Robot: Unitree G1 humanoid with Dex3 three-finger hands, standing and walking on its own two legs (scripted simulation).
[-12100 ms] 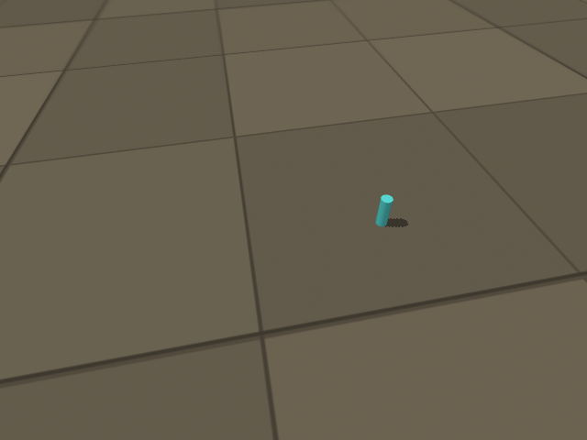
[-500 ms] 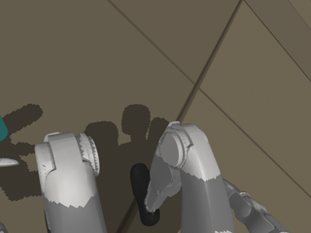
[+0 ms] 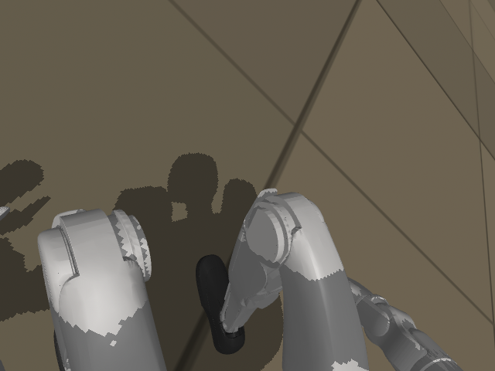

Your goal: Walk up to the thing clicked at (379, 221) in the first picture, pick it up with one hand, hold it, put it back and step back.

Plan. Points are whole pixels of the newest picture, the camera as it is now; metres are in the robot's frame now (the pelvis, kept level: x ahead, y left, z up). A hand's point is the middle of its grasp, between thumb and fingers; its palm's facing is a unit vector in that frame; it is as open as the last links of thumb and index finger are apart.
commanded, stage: close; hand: left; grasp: from the side
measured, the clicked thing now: out of the picture +0.38 +0.32 -0.19
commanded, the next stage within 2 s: settle in 0.40 s
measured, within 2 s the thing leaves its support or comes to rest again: leaves its support in 0.76 s
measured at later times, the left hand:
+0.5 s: hand out of the picture +0.38 +0.32 -0.18, palm faces +0.51 -0.86 +0.00, open 8.0 cm
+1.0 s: hand out of the picture +0.37 +0.34 -0.13, palm faces +0.51 -0.86 +0.00, open 8.0 cm
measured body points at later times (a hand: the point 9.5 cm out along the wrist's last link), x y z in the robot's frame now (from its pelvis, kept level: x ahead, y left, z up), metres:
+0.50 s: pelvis +0.00 +0.00 +0.00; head +0.20 +0.21 +0.34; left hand +0.35 +0.36 -0.17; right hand +0.18 -0.23 -0.01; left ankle +0.09 +0.12 -0.24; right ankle +0.16 -0.12 -0.24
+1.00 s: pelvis +0.00 +0.00 +0.01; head +0.18 +0.20 +0.37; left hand +0.34 +0.38 -0.12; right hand +0.21 -0.23 -0.01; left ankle +0.09 +0.12 -0.24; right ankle +0.16 -0.12 -0.24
